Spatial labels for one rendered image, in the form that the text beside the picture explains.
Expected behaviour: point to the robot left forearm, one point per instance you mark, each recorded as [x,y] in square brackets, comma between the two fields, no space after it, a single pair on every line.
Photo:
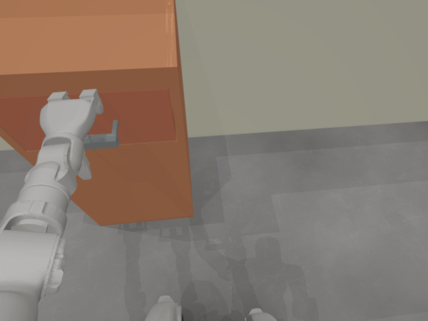
[43,200]

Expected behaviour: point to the left robot shin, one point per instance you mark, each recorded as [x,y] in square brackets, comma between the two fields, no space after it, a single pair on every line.
[165,299]

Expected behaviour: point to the handle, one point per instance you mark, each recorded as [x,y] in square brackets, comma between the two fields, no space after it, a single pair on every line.
[97,141]

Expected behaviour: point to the drawer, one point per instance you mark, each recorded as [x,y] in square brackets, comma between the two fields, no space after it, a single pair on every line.
[144,115]

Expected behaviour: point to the robot shin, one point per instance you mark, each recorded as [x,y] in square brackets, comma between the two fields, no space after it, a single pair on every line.
[165,299]
[256,310]

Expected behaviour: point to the robot left upper arm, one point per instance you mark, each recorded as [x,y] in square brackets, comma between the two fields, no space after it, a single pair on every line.
[31,266]

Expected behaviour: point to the robot left hand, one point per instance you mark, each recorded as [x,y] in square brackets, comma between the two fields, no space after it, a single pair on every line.
[75,116]

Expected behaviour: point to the right robot shin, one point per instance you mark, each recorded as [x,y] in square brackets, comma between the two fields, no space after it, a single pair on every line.
[256,310]

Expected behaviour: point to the cabinet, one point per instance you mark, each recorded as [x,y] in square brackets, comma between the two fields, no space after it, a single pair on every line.
[69,46]

